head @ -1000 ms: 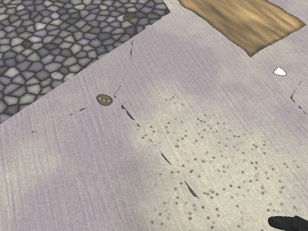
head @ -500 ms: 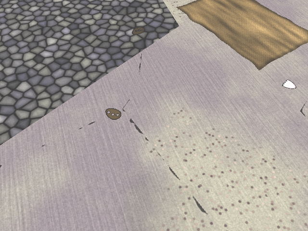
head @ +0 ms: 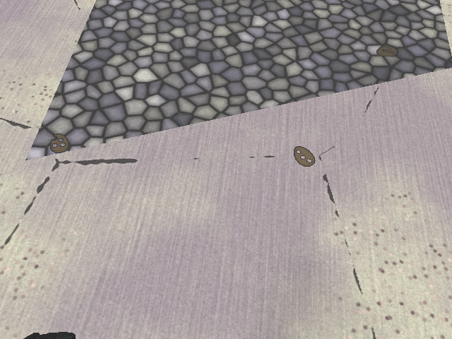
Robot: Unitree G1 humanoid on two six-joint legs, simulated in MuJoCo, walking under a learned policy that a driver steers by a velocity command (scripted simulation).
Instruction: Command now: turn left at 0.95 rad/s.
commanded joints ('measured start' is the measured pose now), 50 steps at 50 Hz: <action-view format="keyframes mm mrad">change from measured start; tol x32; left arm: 1 -20 89 24 -68 -6 -26 -9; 50 63 194 45 -198 -17 28 5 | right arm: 1 -37 -175 -54 -82 2 -6 -1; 50 -94 -73 -26 22 -36 -74 8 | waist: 1 -4 184 -140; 8 -36 -234 -143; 22 3 -188 -84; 26 -24 247 -119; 41 47 122 -114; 43 51 -361 -156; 50 -5 -88 -136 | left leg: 1 125 219 -324 -113 133 144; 5 79 150 -363 -31 121 88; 7 -187 -77 -60 306 -419 -17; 11 -237 33 28 720 -251 -115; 23 276 84 158 -172 52 -62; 39 274 440 252 -88 455 121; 42 57 328 391 277 287 -27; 43 -314 158 401 620 -442 -134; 44 -386 87 155 778 -530 -132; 50 -276 101 104 594 -147 -105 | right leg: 1 39 29 0 -99 -4 -9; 8 384 -448 475 -499 302 -354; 20 340 -219 94 -424 363 -290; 30 -141 -103 -96 349 -187 9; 40 142 -91 -259 -130 5 -69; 43 663 -342 289 -329 816 -330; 50 372 -234 220 -441 394 -318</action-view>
